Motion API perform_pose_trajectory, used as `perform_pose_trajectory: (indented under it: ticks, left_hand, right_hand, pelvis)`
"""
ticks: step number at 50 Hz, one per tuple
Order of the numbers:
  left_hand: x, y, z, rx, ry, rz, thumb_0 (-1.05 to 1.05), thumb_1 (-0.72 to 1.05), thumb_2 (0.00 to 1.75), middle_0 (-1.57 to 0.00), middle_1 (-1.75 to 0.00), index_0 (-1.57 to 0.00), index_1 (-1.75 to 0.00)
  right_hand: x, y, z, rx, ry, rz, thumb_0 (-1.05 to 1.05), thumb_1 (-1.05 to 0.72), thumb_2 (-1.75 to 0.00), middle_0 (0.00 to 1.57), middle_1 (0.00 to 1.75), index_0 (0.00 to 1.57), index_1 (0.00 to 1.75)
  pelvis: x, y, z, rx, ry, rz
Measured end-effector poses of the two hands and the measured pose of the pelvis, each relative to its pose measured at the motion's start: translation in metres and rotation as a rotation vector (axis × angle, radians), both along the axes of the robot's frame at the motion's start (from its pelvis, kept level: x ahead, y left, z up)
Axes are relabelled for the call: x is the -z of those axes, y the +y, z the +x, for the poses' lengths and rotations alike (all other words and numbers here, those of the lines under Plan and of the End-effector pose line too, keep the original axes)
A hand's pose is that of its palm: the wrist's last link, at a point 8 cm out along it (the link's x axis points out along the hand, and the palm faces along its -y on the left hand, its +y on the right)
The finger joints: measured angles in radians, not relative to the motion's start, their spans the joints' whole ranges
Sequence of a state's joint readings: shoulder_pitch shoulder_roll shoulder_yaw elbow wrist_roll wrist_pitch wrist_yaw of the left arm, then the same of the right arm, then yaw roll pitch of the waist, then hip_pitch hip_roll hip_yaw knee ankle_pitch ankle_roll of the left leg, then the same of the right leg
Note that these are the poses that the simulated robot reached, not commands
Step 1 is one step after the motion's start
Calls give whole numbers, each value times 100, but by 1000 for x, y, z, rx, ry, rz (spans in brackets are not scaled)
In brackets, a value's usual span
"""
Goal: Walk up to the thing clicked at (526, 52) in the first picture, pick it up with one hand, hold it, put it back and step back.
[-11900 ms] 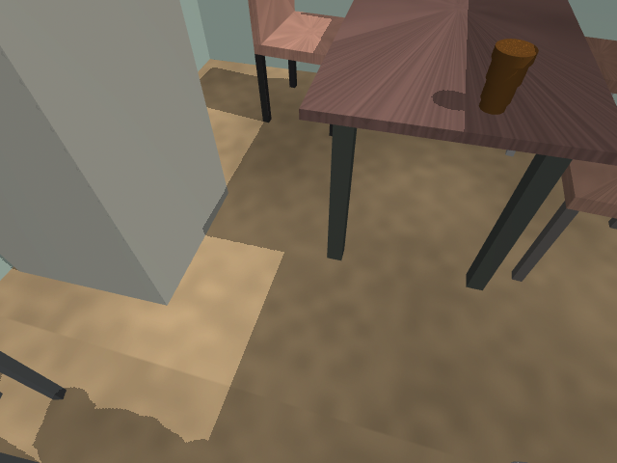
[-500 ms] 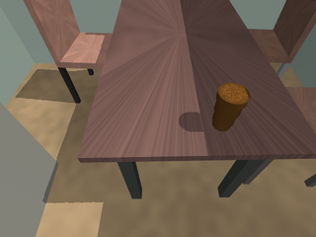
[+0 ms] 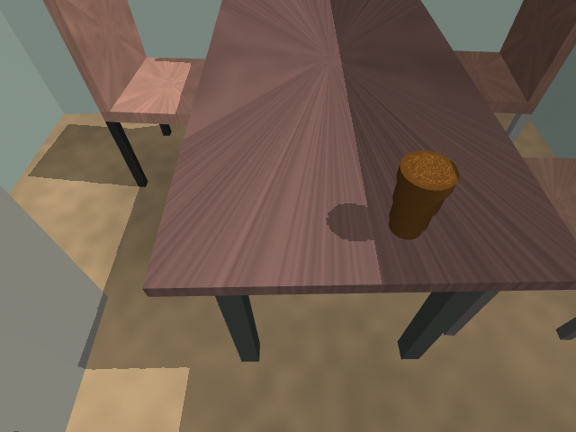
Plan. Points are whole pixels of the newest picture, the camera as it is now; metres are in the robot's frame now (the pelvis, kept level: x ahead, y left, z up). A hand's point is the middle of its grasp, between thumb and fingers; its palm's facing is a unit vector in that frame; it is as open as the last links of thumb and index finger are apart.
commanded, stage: rise first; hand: right
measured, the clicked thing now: (416, 200) +0.45 -0.20 +0.03
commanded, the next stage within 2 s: go down in 1.90 s
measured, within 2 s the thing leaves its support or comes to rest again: neither
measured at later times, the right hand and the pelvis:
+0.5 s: hand (477, 387) +0.18 -0.26 -0.09, palm faces +0.24 +0.91 -0.35, open 14.7 cm; pelvis +0.01 +0.01 -0.01, yaw +0 degrees
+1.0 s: hand (510, 354) +0.19 -0.25 +0.03, palm faces +0.32 +0.87 -0.39, open 17.6 cm; pelvis +0.01 +0.01 -0.01, yaw -1 degrees
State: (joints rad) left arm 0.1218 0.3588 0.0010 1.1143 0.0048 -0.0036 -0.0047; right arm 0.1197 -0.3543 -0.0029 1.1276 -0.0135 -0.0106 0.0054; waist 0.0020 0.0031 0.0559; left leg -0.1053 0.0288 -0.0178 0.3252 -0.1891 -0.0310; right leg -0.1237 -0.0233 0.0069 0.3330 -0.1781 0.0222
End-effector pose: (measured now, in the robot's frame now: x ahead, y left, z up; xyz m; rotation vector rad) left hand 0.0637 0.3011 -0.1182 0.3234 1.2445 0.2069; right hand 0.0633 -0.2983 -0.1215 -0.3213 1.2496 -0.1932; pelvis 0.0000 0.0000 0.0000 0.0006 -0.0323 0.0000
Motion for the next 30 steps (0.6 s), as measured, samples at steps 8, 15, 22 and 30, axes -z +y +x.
perform_pose_trajectory:
  ticks: [8, 15, 22, 30]
  left_hand:
    - [-2, -5, 19, -23, -116, -9, 1, 86, 85, -17, -26, -17, -26]
    - [-15, -17, 82, -47, -362, -21, 1, 56, 55, -9, -13, -8, -14]
    - [-23, -21, 94, -60, -424, -37, 0, 20, 26, -6, -7, -6, -6]
    - [-25, -38, 96, -26, -460, -73, 0, -21, 10, -6, -5, -6, -5]
  right_hand:
    - [-2, 6, 20, 25, -111, 9, 1, -87, -85, 18, 26, 17, 26]
    - [-22, 12, 84, 80, -393, -3, 1, -56, -55, 11, 13, 10, 13]
    - [-55, 2, 95, 83, -529, -52, 1, -17, -27, 7, 7, 7, 7]
    - [-84, 5, 93, 65, -626, -96, 0, 24, -12, 6, 6, 5, 6]
  pelvis:
    - [3, 0, -3, -1, 15, 1]
    - [8, 3, -10, 5, 65, -1]
    - [7, 5, 4, 6, 78, 1]
    - [6, 7, 12, 10, 55, -2]
